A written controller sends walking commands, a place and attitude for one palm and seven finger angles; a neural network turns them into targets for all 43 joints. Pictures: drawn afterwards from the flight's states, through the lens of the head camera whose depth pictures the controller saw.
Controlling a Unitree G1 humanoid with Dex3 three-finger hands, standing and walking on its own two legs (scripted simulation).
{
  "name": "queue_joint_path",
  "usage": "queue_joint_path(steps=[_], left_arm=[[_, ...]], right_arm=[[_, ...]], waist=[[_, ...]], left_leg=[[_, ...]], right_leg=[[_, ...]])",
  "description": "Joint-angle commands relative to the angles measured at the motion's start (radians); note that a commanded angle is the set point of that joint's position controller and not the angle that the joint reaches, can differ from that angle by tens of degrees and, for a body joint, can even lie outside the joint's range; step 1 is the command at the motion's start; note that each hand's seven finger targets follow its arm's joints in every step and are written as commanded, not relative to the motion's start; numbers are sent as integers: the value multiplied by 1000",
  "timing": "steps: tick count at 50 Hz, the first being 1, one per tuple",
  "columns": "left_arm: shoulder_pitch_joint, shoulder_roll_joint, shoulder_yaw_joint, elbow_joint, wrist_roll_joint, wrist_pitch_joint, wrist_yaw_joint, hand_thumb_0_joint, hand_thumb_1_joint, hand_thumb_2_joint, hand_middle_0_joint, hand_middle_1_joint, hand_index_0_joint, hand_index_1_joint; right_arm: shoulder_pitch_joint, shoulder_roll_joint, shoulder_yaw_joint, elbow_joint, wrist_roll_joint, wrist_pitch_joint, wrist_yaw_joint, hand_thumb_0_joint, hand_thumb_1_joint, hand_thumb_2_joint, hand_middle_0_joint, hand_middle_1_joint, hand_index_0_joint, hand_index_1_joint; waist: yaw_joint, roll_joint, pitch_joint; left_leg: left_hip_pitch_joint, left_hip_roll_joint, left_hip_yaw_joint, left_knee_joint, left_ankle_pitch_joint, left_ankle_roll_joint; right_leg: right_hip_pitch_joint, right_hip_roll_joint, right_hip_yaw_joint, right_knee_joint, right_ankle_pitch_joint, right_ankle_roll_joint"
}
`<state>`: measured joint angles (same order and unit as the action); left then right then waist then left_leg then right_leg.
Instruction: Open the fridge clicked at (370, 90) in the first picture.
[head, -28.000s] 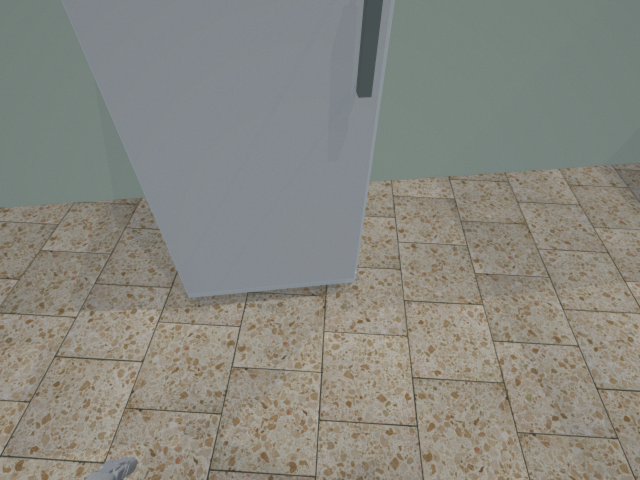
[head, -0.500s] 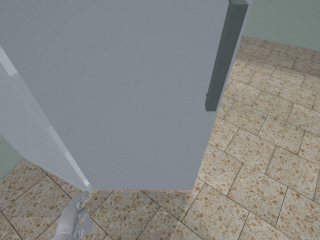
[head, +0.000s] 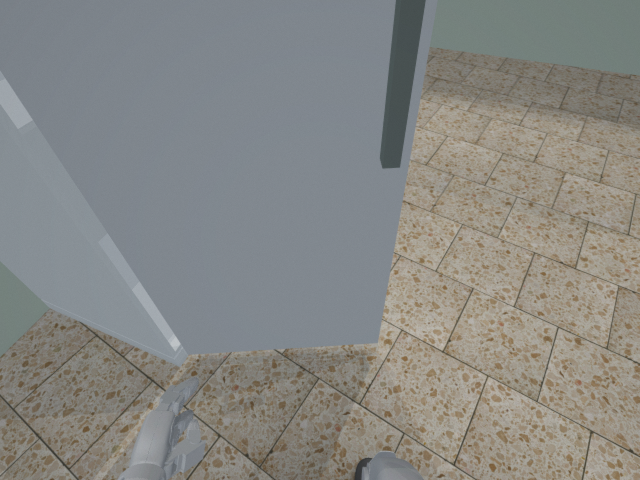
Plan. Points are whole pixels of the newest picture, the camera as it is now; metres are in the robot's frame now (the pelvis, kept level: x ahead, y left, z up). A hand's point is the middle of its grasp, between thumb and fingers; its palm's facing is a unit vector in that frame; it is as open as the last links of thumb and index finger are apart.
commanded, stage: stop stepping back and stand still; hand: right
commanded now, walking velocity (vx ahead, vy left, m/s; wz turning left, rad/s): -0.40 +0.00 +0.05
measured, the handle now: (397, 70) +0.59 -0.10 +0.23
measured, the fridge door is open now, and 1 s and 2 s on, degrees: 64 64 64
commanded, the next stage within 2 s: let the arm hang, fingers relaxed in 0.76 s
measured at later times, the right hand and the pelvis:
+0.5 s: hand out of the picture +0.11 -0.30 +0.19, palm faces +0.44 +0.81 -0.40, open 7.4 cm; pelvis -0.09 -0.04 +0.02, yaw +3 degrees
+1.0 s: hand out of the picture +0.13 -0.31 +0.00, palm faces +0.21 +0.89 -0.41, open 7.4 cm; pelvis -0.09 -0.06 -0.01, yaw -1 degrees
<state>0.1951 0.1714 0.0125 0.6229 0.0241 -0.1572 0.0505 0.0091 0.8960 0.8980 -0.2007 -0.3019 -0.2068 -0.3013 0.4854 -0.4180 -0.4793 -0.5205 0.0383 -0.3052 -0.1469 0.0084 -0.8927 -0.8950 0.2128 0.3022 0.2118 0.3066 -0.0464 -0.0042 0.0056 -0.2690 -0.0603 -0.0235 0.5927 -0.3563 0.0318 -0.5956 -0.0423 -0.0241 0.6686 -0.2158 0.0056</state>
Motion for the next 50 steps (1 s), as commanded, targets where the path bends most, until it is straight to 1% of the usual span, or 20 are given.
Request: queue_joint_path(steps=[1,5,7,10,17,18,20,21,24,27,29,30,32,37,38,40,42,43,46,50], left_arm=[[-88,117,39,-121,-2,-30,17,0,900,900,-200,-300,-200,-300],[-87,131,16,-135,-5,-18,47,0,900,900,-200,-300,-200,-300],[-61,186,39,-181,-18,-37,44,0,900,900,-200,-300,-200,-300],[-52,162,51,-188,-16,-68,28,0,900,900,-200,-300,-200,-300],[-70,172,32,-181,-2,-24,25,0,900,900,-200,-300,-200,-300],[-65,171,37,-176,1,-12,32,0,900,900,-200,-300,-200,-300],[-41,164,42,-162,5,7,34,0,900,900,-200,-300,-200,-300],[-41,159,33,-144,5,12,30,0,900,900,-200,-300,-200,-300],[-34,166,41,-117,-17,-12,38,0,900,900,-200,-300,-200,-300],[-49,170,28,-109,-13,-32,52,0,900,900,-200,-300,-200,-300],[-54,200,31,-139,-13,-51,50,0,900,900,-200,-300,-200,-300],[-57,178,27,-134,-14,-60,45,0,900,900,-200,-300,-200,-300],[-46,147,19,-133,4,-68,29,0,900,900,-200,-300,-200,-300],[-51,162,24,-156,-2,-45,16,0,900,900,-200,-300,-200,-300],[-48,164,31,-161,-1,-32,18,0,900,900,-200,-300,-200,-300],[-36,154,34,-161,3,-21,18,0,900,900,-200,-300,-200,-300],[-11,137,25,-124,-8,-33,12,0,900,900,-200,-300,-200,-300],[-24,274,83,104,-9,-32,-81,0,900,900,-200,-300,-200,-300],[103,177,55,91,-8,99,-55,0,900,900,-200,-300,-200,-300],[33,281,50,84,35,121,-29,0,900,900,-200,-300,-200,-300]], right_arm=[[-170,-195,-40,-171,-7,-3,-5,0,-900,-900,200,300,200,300],[-136,-162,-33,-127,-11,27,-1,0,-900,-900,200,300,200,300],[-86,-166,-52,-210,-6,7,-6,0,-900,-900,200,300,200,300],[-30,-216,-127,-273,23,16,-6,0,-900,-900,200,300,200,300],[41,-153,-44,-210,-13,68,-15,0,-900,-900,200,300,200,300],[23,-171,-52,-190,-13,75,-14,0,-900,-900,200,300,200,300],[-32,-198,-73,-156,-1,79,-11,0,-900,-900,200,300,200,300],[-122,-233,-96,-197,14,64,-18,0,-900,-900,200,300,200,300],[-106,-114,3,-30,7,79,-12,0,-900,-900,200,300,200,300],[-170,-141,11,-109,-7,61,-14,0,-900,-900,200,300,200,300],[-189,-156,-3,-220,-8,38,-17,0,-900,-900,200,300,200,300],[-193,-204,-41,-246,-6,22,-17,0,-900,-900,200,300,200,300],[-111,-202,-65,-241,-10,37,-11,0,-900,-900,200,300,200,300],[37,-170,-72,-161,-14,51,-11,0,-900,-900,200,300,200,300],[21,-167,-70,-132,-16,53,-9,0,-900,-900,200,300,200,300],[6,-181,-82,-71,-4,57,-6,0,-900,-900,200,300,200,300],[-68,-170,-67,-84,3,45,-11,0,-900,-900,200,300,200,300],[-127,22,304,632,-92,218,105,0,-900,-900,200,300,200,300],[-150,98,359,738,-73,320,136,0,-900,-900,200,300,200,300],[-247,96,393,918,-65,334,142,0,-900,-900,200,300,200,300]], waist=[[26,270,-85],[54,44,-103],[25,-293,-185],[45,-258,-188],[39,-205,-74],[37,-105,-69],[40,156,-45],[47,159,-54],[58,135,14],[66,-27,18],[61,-302,2],[60,-326,-20],[57,-215,40],[39,-165,-27],[40,-93,-10],[42,126,-2],[48,155,-56],[111,50,-21],[102,162,-85],[69,-17,-6]], left_leg=[[-119,374,-305,-280,547,158],[-60,229,-108,-79,575,41],[-90,66,-20,101,116,-43],[-142,12,-35,344,-141,-44],[244,-15,142,-164,-100,14],[236,34,75,-252,-107,45],[-3,344,-358,-441,-256,186],[-39,394,-353,-427,-115,223],[-126,309,-246,-362,-270,157],[-177,212,-111,-188,-224,89],[-244,35,32,131,-121,-7],[-232,15,33,271,-190,-25],[-165,54,-9,360,-127,-11],[229,34,92,-104,-48,1],[220,63,27,-186,-72,24],[33,297,-345,-390,-262,137],[35,341,-339,-357,-91,169],[19,407,-55,-108,527,146],[-49,247,48,60,457,74],[-152,74,28,308,-68,-25]], right_leg=[[120,31,65,415,-222,31],[352,51,-34,-184,1,6],[440,-174,200,-347,203,-66],[383,-280,434,-548,-347,-138],[144,-100,109,-491,-450,-6],[145,-54,59,-343,-385,-5],[143,26,-7,178,-178,-8],[142,4,0,301,-103,2],[206,-14,21,172,-162,-20],[415,-4,-13,-157,-158,-43],[455,-207,355,-394,-265,-129],[411,-284,495,-514,-447,-166],[238,-292,513,-584,-515,-186],[76,-133,118,-407,-417,-64],[57,-77,62,-296,-394,-43],[96,21,-4,80,-207,-14],[148,9,20,176,-175,-11],[39,-75,15,244,-162,-13],[258,-38,22,-5,147,-22],[221,-286,426,-273,370,-220]])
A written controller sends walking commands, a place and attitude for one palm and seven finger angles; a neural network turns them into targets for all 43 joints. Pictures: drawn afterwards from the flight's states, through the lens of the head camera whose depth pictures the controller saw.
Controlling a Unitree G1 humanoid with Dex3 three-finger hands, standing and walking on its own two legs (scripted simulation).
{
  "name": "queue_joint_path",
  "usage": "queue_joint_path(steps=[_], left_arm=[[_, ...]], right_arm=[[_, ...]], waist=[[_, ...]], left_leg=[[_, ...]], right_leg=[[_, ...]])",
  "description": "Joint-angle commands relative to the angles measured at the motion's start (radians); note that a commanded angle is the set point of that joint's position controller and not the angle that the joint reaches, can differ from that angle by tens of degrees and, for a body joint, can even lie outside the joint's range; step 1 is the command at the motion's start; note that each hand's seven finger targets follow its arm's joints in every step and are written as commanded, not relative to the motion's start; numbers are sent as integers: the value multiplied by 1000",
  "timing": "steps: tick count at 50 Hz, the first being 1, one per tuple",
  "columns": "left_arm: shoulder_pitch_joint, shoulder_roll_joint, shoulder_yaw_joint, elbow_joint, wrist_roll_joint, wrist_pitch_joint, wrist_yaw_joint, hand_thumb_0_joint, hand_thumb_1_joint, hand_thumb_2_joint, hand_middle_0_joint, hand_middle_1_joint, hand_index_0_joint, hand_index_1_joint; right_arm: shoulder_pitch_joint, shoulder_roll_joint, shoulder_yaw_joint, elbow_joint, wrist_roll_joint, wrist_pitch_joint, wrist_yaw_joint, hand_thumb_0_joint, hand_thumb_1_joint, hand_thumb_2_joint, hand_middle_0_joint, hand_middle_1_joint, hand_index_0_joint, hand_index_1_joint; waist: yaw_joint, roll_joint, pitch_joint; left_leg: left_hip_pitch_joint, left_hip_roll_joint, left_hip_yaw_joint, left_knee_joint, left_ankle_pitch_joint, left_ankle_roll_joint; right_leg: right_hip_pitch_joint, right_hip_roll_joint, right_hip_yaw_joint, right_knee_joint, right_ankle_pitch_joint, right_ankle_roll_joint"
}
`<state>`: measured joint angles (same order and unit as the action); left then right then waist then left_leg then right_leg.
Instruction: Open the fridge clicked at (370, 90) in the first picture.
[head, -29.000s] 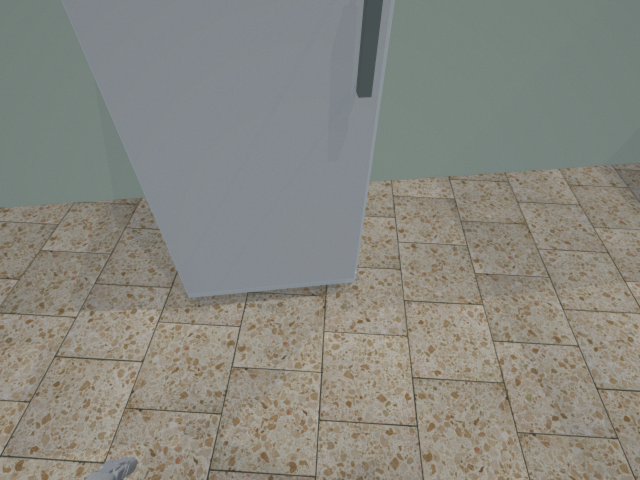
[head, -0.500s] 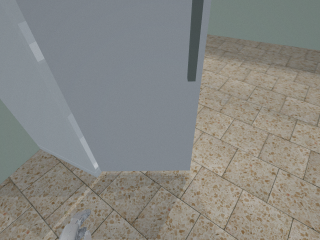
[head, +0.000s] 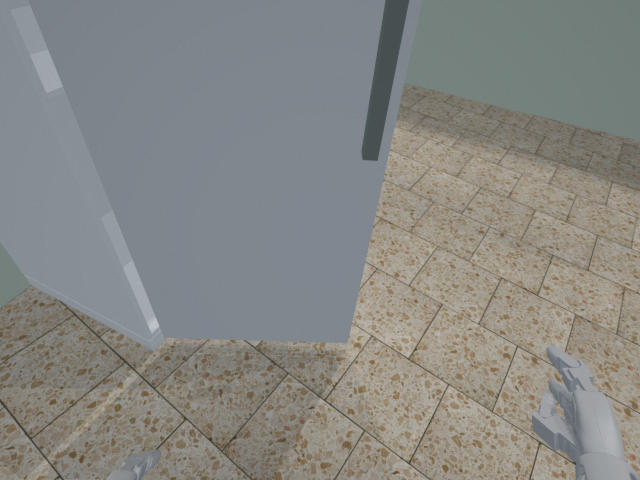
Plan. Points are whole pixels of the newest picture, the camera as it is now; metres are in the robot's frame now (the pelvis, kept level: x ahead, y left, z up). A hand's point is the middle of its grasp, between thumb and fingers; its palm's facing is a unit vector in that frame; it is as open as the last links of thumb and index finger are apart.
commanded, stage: let the arm hang, fingers relaxed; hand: right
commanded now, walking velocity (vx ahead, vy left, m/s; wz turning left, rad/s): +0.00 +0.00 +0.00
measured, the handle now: (381, 76) +0.68 -0.03 +0.23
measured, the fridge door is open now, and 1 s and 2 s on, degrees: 64 64 64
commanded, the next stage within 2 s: look to check the result in 0.96 s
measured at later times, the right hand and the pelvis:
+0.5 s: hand out of the picture -0.04 -0.15 -0.14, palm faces +0.04 +0.98 -0.20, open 7.3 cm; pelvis -0.02 +0.03 +0.03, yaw -1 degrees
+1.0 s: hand out of the picture -0.02 -0.16 -0.15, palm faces +0.02 +0.98 -0.18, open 7.3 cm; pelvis -0.03 +0.00 +0.03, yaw +0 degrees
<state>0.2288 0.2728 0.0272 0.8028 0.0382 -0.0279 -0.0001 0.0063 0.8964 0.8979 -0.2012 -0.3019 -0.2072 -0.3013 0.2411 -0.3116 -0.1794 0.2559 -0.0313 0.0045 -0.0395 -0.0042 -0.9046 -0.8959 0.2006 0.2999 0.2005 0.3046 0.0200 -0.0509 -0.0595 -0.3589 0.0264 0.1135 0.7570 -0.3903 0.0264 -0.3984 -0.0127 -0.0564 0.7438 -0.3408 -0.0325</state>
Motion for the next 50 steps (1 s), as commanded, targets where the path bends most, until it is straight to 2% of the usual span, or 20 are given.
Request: queue_joint_path(steps=[1,2,3,4,5,6,7,8,9,10,12,14,15,16,17,20,24,28,38,50], left_arm=[[16,178,32,-66,25,-7,26,0,900,900,-200,-300,-200,-300],[4,166,29,-47,24,-1,29,0,900,900,-200,-300,-200,-300],[-35,149,22,-32,21,6,30,0,900,900,-200,-300,-200,-300],[-82,130,15,-21,12,13,30,0,900,900,-200,-300,-200,-300],[-88,102,8,-8,0,20,29,0,900,900,-200,-300,-200,-300],[-66,38,4,8,-18,28,28,0,900,900,-200,-300,-200,-300],[-34,19,6,39,-20,46,28,0,900,900,-200,-300,-200,-300],[-30,11,17,65,-10,59,29,0,900,900,-200,-300,-200,-300],[-7,-1,21,93,-7,61,29,0,900,900,-200,-300,-200,-300],[24,-4,20,110,-10,60,30,0,900,900,-200,-300,-200,-300],[79,-22,18,154,-16,56,32,0,900,900,-200,-300,-200,-300],[122,-40,9,198,-18,45,37,0,900,900,-200,-300,-200,-300],[121,-32,7,214,-19,38,40,0,900,900,-200,-300,-200,-300],[108,-19,4,224,-16,34,48,0,900,900,-200,-300,-200,-300],[102,-11,2,234,-17,36,54,0,900,900,-200,-300,-200,-300],[111,-24,-4,275,-22,35,54,0,900,900,-200,-300,-200,-300],[110,-38,-5,295,-17,37,51,0,900,900,-200,-300,-200,-300],[133,-52,-6,306,-13,39,48,0,900,900,-200,-300,-200,-300],[151,-64,-3,304,-12,32,47,0,900,900,-200,-300,-200,-300],[142,-42,-1,298,-18,21,48,0,900,900,-200,-300,-200,-300]], right_arm=[[-26,-17,93,211,8,26,31,0,-900,-900,200,300,200,300],[-29,-22,96,285,12,26,30,0,-900,-900,200,300,200,300],[3,-19,101,358,17,25,31,0,-900,-900,200,300,200,300],[57,-13,106,434,18,19,33,0,-900,-900,200,300,200,300],[93,-39,111,502,11,4,32,0,-900,-900,200,300,200,300],[84,-69,113,547,6,-6,29,0,-900,-900,200,300,200,300],[33,-81,121,575,11,-12,26,0,-900,-900,200,300,200,300],[6,-40,108,588,3,-16,17,0,-900,-900,200,300,200,300],[-14,-27,106,612,4,-18,14,0,-900,-900,200,300,200,300],[-19,-25,109,634,7,-22,9,0,-900,-900,200,300,200,300],[-36,-9,116,679,9,-23,9,0,-900,-900,200,300,200,300],[-13,9,126,735,16,-25,10,0,-900,-900,200,300,200,300],[6,24,134,759,21,-25,10,0,-900,-900,200,300,200,300],[26,45,141,775,22,-22,9,0,-900,-900,200,300,200,300],[42,52,147,791,21,-20,5,0,-900,-900,200,300,200,300],[42,33,149,839,26,-15,5,0,-900,-900,200,300,200,300],[38,55,156,870,24,-9,7,0,-900,-900,200,300,200,300],[42,63,154,875,23,-9,5,0,-900,-900,200,300,200,300],[49,76,151,868,21,-9,6,0,-900,-900,200,300,200,300],[52,66,152,866,19,-16,5,0,-900,-900,200,300,200,300]], waist=[[14,-46,48],[3,-83,52],[-28,-98,27],[-65,-98,1],[-72,10,-13],[-35,161,7],[-10,205,36],[-11,139,76],[4,52,93],[14,63,66],[30,60,34],[31,85,8],[19,62,4],[1,42,24],[-8,87,39],[-7,16,21],[-11,43,116],[-10,59,144],[-15,24,171],[-14,30,128]], left_leg=[[-84,-11,-141,202,-110,-24],[-66,1,-171,210,-135,-26],[7,9,-177,124,-120,-22],[134,20,-169,-56,-22,-19],[217,25,-203,-243,156,-17],[183,150,-383,-381,228,14],[83,242,-499,-510,111,70],[36,248,-524,-557,76,87],[48,239,-507,-545,136,104],[96,222,-465,-517,255,110],[156,196,-361,-475,348,143],[188,157,-292,-414,426,100],[173,104,-244,-393,428,60],[164,72,-220,-409,404,27],[175,64,-223,-450,392,0],[238,68,-202,-430,414,5],[193,56,-203,-479,198,20],[163,58,-212,-499,114,21],[147,48,-195,-457,130,23],[161,53,-189,-425,211,23]], right_leg=[[59,-330,466,-381,566,-196],[57,-327,436,-382,588,-199],[46,-296,358,-363,553,-178],[13,-242,264,-311,471,-126],[-14,-148,184,-224,331,-57],[-35,-25,63,-132,92,9],[9,20,39,-44,-75,31],[28,7,69,24,-96,22],[26,3,74,56,-70,17],[36,-4,82,49,-54,14],[89,-14,73,-54,-52,13],[190,-28,78,-280,115,9],[246,-55,107,-329,242,0],[250,-95,121,-340,272,-10],[230,-101,110,-324,240,-9],[220,-89,102,-353,248,-1],[170,-86,114,-416,126,-7],[155,-75,106,-425,81,-9],[109,-84,129,-454,39,-16],[153,-94,132,-446,114,-21]])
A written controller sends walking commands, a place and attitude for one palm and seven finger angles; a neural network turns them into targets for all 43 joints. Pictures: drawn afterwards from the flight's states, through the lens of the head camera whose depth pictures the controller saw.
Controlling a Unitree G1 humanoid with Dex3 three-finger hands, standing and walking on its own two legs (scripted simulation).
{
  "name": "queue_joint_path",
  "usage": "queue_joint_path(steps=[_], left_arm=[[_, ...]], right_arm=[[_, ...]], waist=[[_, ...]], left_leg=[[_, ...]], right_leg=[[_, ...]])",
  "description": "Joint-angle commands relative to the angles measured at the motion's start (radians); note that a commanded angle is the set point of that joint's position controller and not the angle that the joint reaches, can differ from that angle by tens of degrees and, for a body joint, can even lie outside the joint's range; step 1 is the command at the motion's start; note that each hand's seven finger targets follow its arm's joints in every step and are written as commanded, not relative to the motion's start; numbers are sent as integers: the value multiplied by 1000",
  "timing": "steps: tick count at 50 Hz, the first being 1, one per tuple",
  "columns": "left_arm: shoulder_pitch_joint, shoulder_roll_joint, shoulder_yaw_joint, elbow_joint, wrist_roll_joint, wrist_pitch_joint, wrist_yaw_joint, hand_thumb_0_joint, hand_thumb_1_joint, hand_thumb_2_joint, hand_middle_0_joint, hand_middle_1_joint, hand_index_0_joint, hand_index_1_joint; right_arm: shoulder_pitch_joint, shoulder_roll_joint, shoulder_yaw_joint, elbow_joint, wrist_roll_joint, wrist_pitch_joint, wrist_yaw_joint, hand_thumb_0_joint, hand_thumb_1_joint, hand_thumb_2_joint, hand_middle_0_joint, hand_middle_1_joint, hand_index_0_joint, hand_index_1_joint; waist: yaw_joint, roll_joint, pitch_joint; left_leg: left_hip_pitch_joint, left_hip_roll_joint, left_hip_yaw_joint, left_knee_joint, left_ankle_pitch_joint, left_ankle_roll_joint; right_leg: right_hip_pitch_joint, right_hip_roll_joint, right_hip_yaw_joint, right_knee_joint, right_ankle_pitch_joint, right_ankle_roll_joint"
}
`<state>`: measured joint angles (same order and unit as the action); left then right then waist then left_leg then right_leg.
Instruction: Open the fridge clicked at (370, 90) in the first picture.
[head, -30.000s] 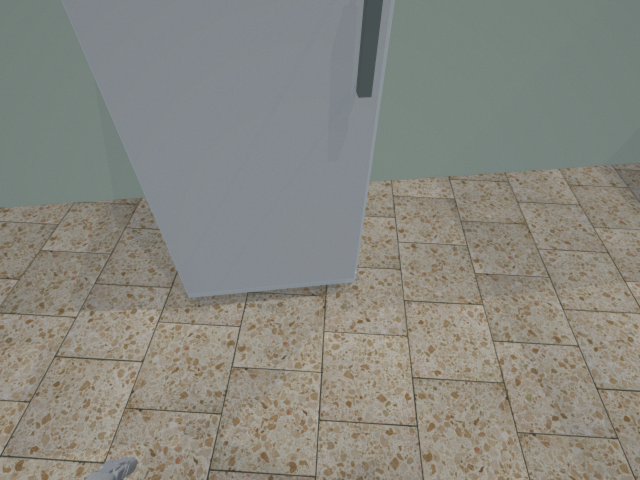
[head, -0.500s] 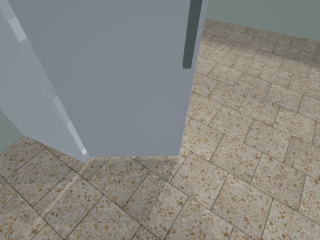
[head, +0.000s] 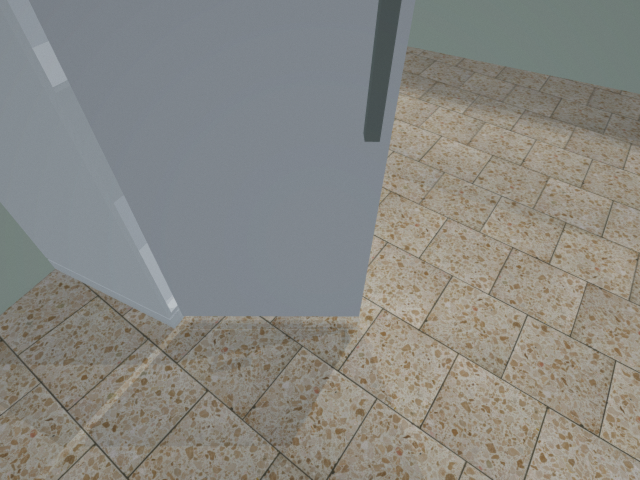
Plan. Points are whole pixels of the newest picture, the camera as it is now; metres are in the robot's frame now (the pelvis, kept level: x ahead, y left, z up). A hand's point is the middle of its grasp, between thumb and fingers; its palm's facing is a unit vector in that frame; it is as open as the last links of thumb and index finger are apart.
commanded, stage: look to check the result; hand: right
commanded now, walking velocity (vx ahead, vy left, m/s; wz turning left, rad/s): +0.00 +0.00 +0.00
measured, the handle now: (380, 56) +0.71 -0.04 +0.20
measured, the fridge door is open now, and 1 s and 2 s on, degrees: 64 64 64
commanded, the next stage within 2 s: stand and wait in 0.52 s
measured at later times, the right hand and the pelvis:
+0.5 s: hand out of the picture +0.03 -0.18 -0.18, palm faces +0.00 +0.98 -0.20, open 7.3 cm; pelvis +0.01 +0.00 +0.00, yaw +0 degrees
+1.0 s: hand out of the picture +0.06 -0.18 -0.17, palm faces -0.01 +0.98 -0.22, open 7.3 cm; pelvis +0.02 +0.00 +0.00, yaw +0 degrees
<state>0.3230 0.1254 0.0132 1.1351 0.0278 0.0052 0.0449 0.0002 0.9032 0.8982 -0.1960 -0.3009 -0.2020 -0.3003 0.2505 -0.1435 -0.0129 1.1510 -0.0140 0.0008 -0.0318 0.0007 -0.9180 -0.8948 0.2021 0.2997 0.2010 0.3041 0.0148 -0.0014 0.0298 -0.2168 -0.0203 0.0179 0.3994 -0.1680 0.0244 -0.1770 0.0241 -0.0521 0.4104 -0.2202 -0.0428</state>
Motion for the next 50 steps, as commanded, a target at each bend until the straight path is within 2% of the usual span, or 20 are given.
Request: queue_joint_path(steps=[1,7,10,14,18,20,28,31,39,50], left_arm=[[45,101,13,-32,-6,-11,4,0,900,900,-200,-300,-200,-300],[31,111,15,-36,-5,-9,2,0,900,900,-200,-300,-200,-300],[25,124,17,-42,-8,-13,3,0,900,900,-200,-300,-200,-300],[10,120,16,-38,-7,-12,3,0,900,900,-200,-300,-200,-300],[-3,123,14,-36,-8,-15,3,0,900,900,-200,-300,-200,-300],[-6,133,15,-38,-10,-15,2,0,900,900,-200,-300,-200,-300],[-29,142,12,-28,-7,-15,1,0,900,900,-200,-300,-200,-300],[-32,148,13,-28,-9,-16,0,0,900,900,-200,-300,-200,-300],[-43,165,12,-23,-8,-18,0,0,900,900,-200,-300,-200,-300],[-61,194,14,-25,-10,-18,-1,0,900,900,-200,-300,-200,-300]], right_arm=[[41,-96,-14,-26,2,-12,-3,0,-900,-900,200,300,200,300],[37,-96,-14,-25,0,-10,-2,0,-900,-900,200,300,200,300],[37,-107,-15,-27,-1,-15,-3,0,-900,-900,200,300,200,300],[30,-103,-13,-25,0,-15,-2,0,-900,-900,200,300,200,300],[22,-109,-13,-24,1,-16,-2,0,-900,-900,200,300,200,300],[18,-121,-14,-28,0,-18,-3,0,-900,-900,200,300,200,300],[-8,-132,-14,-29,2,-18,-1,0,-900,-900,200,300,200,300],[-14,-142,-14,-31,3,-21,-1,0,-900,-900,200,300,200,300],[-33,-159,-17,-35,5,-24,1,0,-900,-900,200,300,200,300],[-47,-188,-19,-40,5,-29,2,0,-900,-900,200,300,200,300]], waist=[[-6,-6,40],[-4,-21,57],[-4,2,17],[-2,2,31],[-2,-15,18],[-2,1,8],[-2,-7,21],[-1,8,2],[-2,-9,0],[-2,0,-9]], left_leg=[[14,101,-93,-69,-13,24],[-3,96,-93,-66,-39,22],[14,100,-96,-60,8,23],[3,105,-95,-66,12,20],[11,108,-99,-63,45,21],[23,107,-98,-60,66,21],[29,112,-100,-71,66,21],[45,117,-101,-74,91,23],[64,120,-104,-82,111,25],[76,123,-106,-96,134,28]], right_leg=[[-65,-132,125,-114,-7,-9],[-75,-133,132,-128,-62,-11],[-40,-134,127,-108,10,-13],[-32,-132,122,-105,23,-10],[-10,-134,119,-100,66,-9],[-2,-136,114,-93,89,-7],[5,-135,114,-105,95,-4],[20,-134,109,-98,114,-3],[27,-135,108,-106,128,1],[46,-136,110,-102,143,2]])
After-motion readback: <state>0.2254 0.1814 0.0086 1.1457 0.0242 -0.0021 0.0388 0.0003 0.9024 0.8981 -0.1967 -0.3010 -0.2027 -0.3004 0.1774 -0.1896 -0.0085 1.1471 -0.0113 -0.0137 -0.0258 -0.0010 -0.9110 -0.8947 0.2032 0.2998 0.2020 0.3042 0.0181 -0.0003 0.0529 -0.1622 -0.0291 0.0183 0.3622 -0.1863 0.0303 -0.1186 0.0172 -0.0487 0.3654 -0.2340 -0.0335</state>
